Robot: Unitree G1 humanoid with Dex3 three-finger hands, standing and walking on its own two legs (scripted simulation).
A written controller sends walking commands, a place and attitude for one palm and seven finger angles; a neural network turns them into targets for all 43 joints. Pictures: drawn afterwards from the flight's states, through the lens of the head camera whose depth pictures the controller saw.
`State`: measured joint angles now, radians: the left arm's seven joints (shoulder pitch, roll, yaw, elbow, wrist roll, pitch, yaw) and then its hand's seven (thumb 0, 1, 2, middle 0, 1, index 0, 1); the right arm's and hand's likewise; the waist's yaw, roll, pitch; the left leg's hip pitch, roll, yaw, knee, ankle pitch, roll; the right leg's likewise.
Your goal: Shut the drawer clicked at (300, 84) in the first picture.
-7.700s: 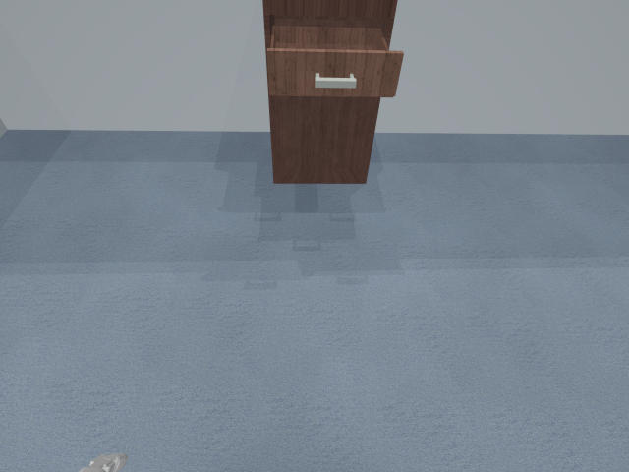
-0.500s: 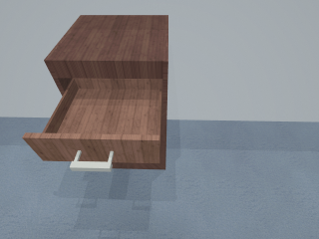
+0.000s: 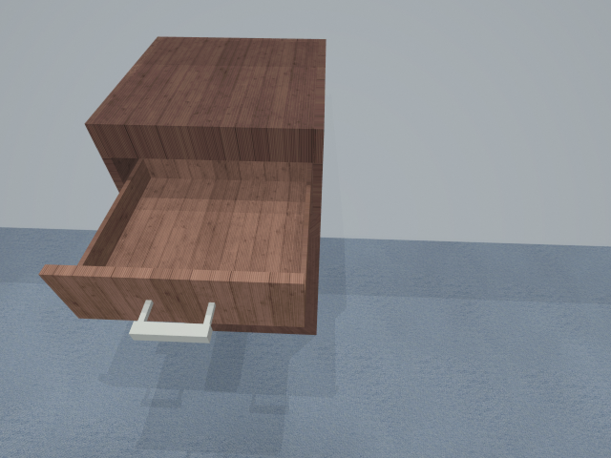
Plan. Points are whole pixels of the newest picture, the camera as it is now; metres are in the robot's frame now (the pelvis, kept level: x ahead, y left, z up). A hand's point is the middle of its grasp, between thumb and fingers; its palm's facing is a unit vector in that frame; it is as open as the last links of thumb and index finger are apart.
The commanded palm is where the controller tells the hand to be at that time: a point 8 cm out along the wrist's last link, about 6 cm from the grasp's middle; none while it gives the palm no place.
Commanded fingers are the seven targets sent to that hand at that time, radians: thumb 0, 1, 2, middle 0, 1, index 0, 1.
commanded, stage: come to a stop and stand still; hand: left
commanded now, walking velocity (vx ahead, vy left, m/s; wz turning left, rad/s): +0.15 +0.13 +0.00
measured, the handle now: (175, 319) +0.34 +0.24 -0.07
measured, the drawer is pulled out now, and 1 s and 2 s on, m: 0.30 0.30 0.29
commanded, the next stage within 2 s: look again from close up in 1.02 s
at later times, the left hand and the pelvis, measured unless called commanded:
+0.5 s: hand out of the picture +0.03 +0.22 -0.17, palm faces -0.01 -0.98 -0.21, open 7.4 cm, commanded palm none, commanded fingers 0.00 0.90 0.90 -0.20 -0.30 -0.20 -0.30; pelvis +0.04 +0.05 +0.00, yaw -2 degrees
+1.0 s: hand out of the picture +0.09 +0.20 -0.17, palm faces -0.04 -0.97 -0.24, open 7.3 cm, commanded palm none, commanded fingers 0.00 0.90 0.90 -0.20 -0.30 -0.20 -0.30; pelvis +0.05 +0.02 +0.00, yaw -2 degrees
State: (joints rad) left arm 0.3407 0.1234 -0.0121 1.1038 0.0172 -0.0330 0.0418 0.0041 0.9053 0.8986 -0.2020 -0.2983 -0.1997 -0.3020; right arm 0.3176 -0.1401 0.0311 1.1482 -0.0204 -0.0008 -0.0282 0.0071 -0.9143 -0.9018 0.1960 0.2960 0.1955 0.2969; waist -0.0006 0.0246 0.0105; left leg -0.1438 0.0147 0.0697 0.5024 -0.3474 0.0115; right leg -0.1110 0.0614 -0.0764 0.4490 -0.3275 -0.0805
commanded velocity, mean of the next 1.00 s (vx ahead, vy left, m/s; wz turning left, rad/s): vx -0.02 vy -0.04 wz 0.00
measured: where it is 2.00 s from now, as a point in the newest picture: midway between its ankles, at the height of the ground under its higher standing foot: outside the picture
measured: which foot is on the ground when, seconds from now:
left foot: up 0.00-0.18, down 0.20-1.00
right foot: down 0.00-1.00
